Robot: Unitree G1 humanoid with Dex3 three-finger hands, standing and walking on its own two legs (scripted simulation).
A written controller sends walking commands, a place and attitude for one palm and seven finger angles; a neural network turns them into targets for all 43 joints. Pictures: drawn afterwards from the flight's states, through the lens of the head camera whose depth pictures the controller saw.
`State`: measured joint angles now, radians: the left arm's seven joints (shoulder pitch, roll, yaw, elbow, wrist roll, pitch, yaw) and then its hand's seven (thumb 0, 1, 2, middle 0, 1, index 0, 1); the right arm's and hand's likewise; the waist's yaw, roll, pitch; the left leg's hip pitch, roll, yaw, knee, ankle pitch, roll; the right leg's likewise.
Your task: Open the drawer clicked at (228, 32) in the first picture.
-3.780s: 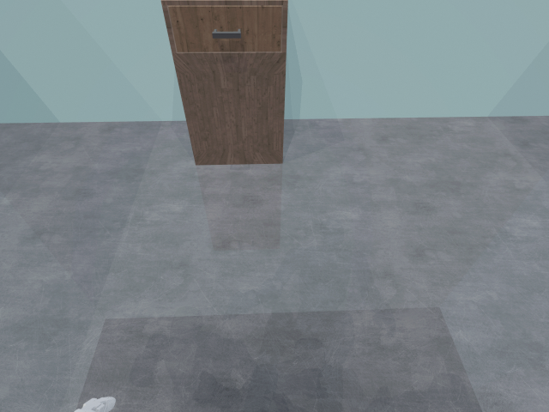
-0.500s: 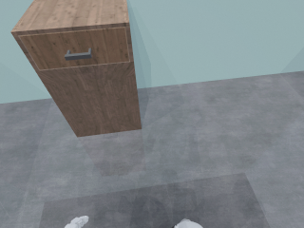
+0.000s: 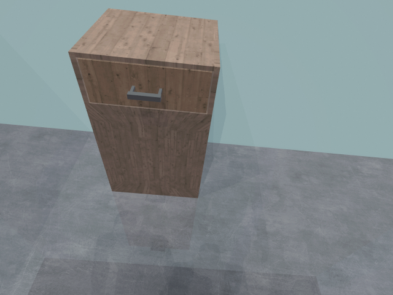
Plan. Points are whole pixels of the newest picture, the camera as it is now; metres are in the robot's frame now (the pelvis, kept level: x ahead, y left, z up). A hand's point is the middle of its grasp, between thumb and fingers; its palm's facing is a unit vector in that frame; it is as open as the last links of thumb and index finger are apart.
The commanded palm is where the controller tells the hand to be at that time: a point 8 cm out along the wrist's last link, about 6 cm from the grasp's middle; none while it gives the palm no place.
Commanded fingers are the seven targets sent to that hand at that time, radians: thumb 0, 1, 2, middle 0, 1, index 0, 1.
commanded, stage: take the last steps up to it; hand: left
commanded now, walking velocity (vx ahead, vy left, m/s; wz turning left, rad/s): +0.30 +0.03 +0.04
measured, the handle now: (145, 93) +0.76 +0.24 -0.03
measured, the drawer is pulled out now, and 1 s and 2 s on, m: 0.00 0.00 0.00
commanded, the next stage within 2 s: come to a stop and stand still in 0.50 s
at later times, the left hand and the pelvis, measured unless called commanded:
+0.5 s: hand (146, 250) +0.26 +0.14 -0.16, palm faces +0.03 -0.98 -0.20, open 7.3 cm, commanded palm none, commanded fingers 0.00 0.90 0.90 -0.20 -0.30 -0.20 -0.30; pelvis +0.16 -0.04 -0.01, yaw +2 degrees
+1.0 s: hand (132, 268) +0.22 +0.17 -0.18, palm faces +0.10 -0.97 -0.20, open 7.3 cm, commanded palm none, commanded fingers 0.00 0.90 0.90 -0.20 -0.30 -0.20 -0.30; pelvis +0.22 -0.02 +0.00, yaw +1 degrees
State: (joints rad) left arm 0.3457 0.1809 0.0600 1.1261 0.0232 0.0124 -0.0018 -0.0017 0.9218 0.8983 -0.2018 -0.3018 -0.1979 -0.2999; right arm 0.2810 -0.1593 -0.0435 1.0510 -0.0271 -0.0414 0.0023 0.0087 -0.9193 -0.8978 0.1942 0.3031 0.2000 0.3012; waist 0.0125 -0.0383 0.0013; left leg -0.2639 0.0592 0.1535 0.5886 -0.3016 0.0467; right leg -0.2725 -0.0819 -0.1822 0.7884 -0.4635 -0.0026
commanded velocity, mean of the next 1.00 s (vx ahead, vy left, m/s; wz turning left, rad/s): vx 0.05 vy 0.00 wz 0.02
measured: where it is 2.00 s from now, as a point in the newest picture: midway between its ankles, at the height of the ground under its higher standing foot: outside the picture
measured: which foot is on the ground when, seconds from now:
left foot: down 0.00-0.44, up 0.46-0.80, down 0.82-1.00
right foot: up 0.00-0.40, down 0.42-0.84, up 0.86-1.00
